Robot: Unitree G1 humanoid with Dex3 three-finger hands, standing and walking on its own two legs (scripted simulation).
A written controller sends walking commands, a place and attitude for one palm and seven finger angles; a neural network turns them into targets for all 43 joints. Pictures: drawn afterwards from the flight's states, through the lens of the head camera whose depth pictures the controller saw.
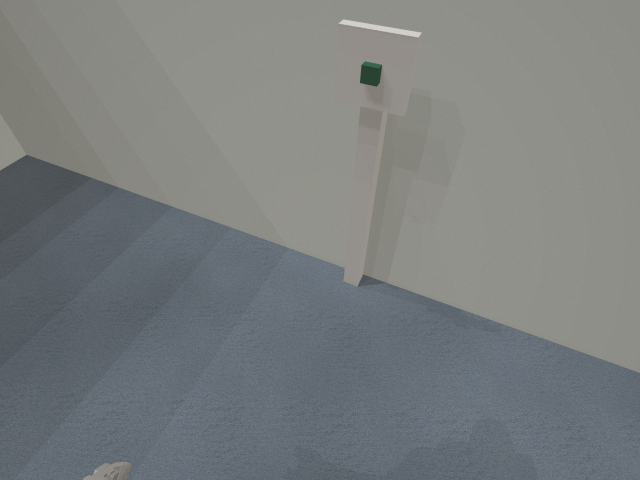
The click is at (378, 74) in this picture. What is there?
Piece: button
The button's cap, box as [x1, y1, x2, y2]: [360, 61, 381, 86]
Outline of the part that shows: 365,61 361,65 360,82 376,86 379,82 381,65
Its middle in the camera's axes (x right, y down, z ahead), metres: +0.11 -0.38 +0.89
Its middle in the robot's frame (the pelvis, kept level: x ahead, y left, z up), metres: +0.93 -0.07 +0.09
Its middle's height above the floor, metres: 0.86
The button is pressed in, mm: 0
